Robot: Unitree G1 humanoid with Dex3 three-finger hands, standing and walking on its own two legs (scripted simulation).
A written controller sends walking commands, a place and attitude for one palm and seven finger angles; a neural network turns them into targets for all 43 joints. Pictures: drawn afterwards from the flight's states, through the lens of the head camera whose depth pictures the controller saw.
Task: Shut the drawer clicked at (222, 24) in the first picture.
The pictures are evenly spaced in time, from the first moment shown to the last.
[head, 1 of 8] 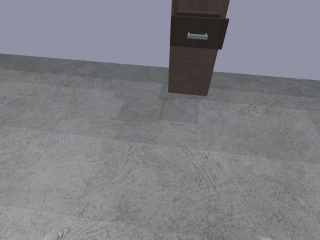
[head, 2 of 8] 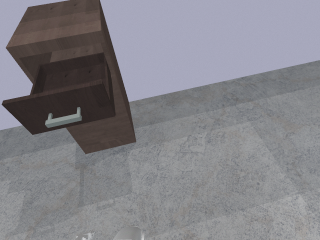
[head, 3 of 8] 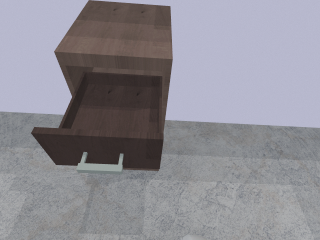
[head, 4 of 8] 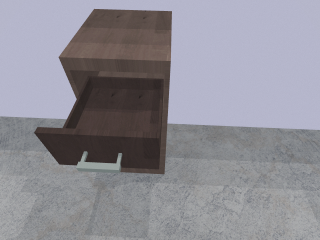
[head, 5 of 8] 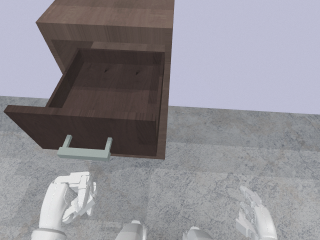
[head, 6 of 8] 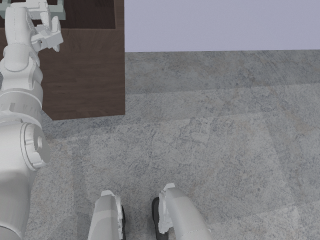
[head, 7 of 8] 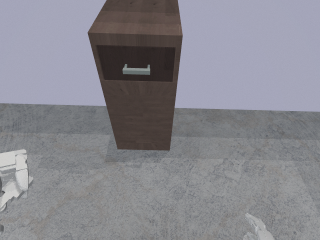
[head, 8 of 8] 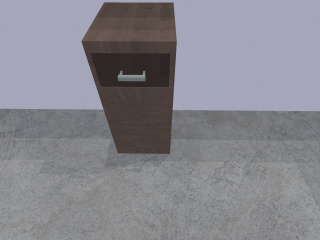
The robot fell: no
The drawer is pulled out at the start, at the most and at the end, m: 0.29 0.29 0.00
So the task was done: yes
